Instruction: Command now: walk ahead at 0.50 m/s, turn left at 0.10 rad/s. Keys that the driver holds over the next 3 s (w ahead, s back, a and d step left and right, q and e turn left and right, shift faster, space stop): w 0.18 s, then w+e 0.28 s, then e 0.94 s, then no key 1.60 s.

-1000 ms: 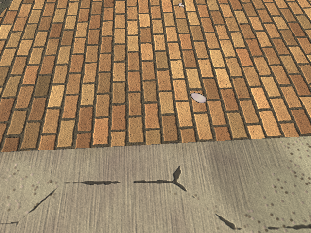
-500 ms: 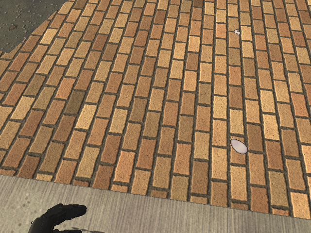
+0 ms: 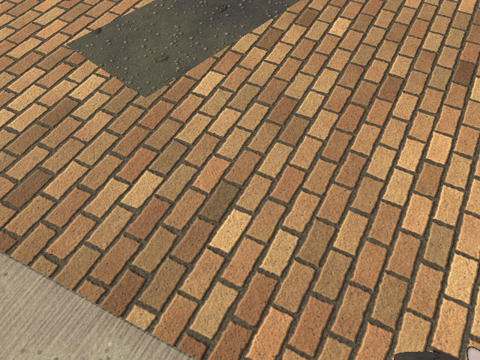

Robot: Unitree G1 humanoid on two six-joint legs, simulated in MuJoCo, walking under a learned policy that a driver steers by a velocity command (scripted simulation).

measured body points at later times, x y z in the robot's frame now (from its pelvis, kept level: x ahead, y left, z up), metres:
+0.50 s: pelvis +0.23 +0.00 -0.01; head +0.24 +0.00 +0.44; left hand +0.40 +0.24 -0.12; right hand +0.19 -0.27 -0.14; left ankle +0.10 +0.09 -0.73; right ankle +0.28 -0.11 -0.69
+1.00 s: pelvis +0.50 -0.05 -0.09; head +0.51 -0.05 +0.36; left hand +0.62 +0.22 -0.21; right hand +0.63 -0.36 -0.15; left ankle +0.64 -0.03 -0.84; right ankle +0.30 -0.10 -0.72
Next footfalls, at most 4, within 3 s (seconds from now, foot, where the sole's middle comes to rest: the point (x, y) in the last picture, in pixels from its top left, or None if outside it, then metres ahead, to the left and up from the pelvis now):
0.56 right None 0.33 -0.11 -0.77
1.00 left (273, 322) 0.65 -0.03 -0.92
1.48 right None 0.54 -0.20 -0.92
1.82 left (277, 310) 0.69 -0.05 -0.92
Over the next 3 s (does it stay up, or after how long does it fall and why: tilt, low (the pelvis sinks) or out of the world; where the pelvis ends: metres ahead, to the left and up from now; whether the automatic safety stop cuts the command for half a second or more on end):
stays up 0.60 -0.09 -0.14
